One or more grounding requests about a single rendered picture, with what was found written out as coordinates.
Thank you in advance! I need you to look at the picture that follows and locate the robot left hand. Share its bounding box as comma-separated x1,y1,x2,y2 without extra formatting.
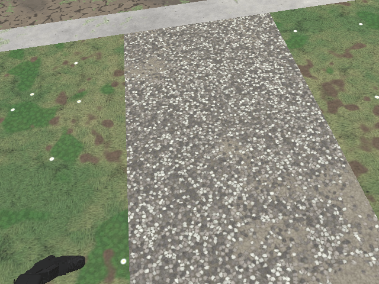
14,255,85,284

